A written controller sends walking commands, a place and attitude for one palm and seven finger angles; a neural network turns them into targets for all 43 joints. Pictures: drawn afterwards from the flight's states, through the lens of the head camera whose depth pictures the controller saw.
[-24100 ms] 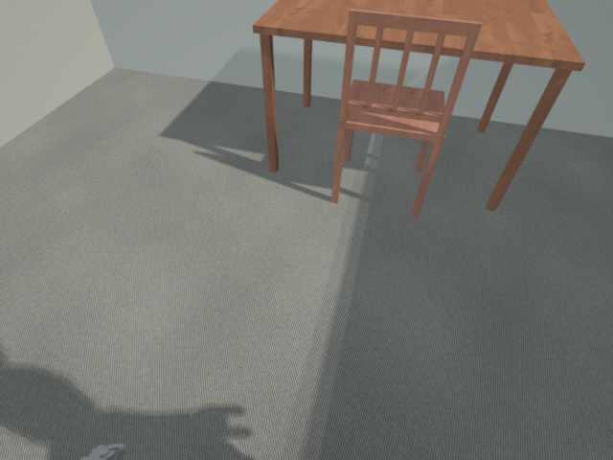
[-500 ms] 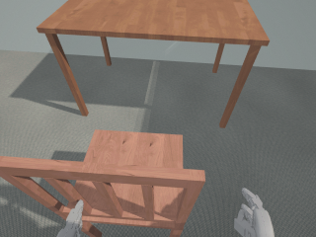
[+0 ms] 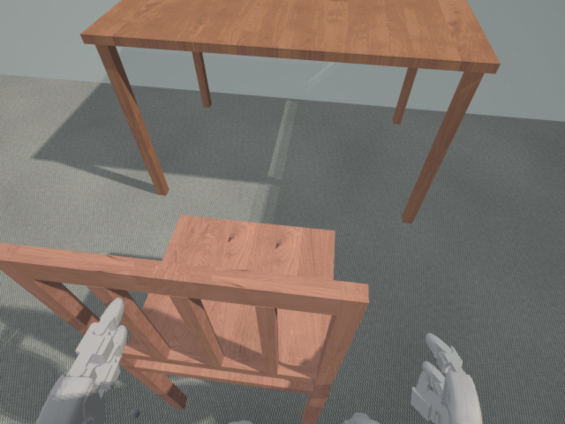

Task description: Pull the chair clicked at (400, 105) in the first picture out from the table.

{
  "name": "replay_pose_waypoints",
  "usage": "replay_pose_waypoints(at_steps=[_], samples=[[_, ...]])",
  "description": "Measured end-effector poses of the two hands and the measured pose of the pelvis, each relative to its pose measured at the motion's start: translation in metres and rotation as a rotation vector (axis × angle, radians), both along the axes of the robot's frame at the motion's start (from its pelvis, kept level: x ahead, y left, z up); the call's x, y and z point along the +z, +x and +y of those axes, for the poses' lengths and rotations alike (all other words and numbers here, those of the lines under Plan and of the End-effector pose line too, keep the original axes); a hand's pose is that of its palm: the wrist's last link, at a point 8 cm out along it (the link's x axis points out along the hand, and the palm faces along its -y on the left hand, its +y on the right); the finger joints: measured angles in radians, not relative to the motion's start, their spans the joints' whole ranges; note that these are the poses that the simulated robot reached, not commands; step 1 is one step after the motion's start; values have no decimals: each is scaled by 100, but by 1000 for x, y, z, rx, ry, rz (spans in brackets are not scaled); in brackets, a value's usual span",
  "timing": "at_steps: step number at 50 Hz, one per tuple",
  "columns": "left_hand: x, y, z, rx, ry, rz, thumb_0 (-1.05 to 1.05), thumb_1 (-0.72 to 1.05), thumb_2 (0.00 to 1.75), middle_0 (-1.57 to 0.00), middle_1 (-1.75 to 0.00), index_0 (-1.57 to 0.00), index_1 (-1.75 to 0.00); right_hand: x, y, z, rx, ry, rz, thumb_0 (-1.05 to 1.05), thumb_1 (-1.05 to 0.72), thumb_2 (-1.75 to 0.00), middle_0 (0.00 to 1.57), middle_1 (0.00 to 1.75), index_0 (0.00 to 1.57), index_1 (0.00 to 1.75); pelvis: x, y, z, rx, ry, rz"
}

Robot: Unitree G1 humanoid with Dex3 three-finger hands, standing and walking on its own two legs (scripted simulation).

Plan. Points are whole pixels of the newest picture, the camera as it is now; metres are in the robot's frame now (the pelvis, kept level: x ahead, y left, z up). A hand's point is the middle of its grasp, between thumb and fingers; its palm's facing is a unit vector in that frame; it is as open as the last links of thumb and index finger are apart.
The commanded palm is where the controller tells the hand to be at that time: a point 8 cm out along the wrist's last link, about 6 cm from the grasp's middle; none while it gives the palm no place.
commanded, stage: draw the hand back to the body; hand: left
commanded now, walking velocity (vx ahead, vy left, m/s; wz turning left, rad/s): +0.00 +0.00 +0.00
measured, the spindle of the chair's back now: (202, 332) +0.26 +0.14 -0.03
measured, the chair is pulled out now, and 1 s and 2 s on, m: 0.67 0.67 0.67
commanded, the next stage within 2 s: step back with the hand held close in 1.16 s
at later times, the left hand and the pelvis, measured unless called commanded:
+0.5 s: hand (49, 330) +0.18 +0.23 +0.17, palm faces +0.40 -0.81 -0.43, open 13.4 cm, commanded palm +0.13 +0.27 +0.20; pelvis +0.01 -0.01 +0.06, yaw +0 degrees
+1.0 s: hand (22, 251) +0.23 +0.25 +0.22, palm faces +0.47 -0.77 -0.44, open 7.7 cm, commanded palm +0.17 +0.29 +0.25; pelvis +0.03 -0.01 +0.07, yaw -1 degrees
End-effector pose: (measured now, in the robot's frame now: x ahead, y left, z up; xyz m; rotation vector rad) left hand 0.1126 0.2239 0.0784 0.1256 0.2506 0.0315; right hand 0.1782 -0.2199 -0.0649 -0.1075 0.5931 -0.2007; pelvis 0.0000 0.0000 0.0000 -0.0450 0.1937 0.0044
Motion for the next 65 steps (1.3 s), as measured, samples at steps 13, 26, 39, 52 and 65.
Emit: replay_pose_waypoints(at_steps=[13, 26, 39, 52, 65], samples=[[75, 9, 32, 238, 313, -115, -2, -33, 31, -4, -5, -9, -7, 29, -7, 0, 20, -14, -20, 2, -90, -90, 20, 30, 20, 30, 32, 1, -4, 2, 8, -136], [118, 26, 41, 348, 378, -221, -1, 12, 52, -10, -14, -11, -14, 51, 6, -14, 66, -41, -16, 2, -90, -90, 20, 30, 20, 30, 56, 9, -14, -4, 25, -230], [173, 54, 54, 396, 472, -386, 0, 58, 75, -17, -24, -17, -24, 46, 17, -22, 76, -22, 40, 2, -90, -90, 20, 30, 20, 30, 66, 21, -18, -14, 32, -241], [162, 69, 57, 377, 431, -344, 1, 86, 88, -20, -30, -21, -30, 45, 17, -24, 50, -24, 91, 2, -90, -90, 20, 30, 20, 30, 69, 28, -13, -23, 30, -238], [169, 65, 73, 412, 426, -382, 1, 89, 90, -21, -30, -21, -30, 53, 25, -7, 76, -27, 65, 2, -90, -90, 20, 30, 20, 30, 70, 27, -4, -22, 28, -248]])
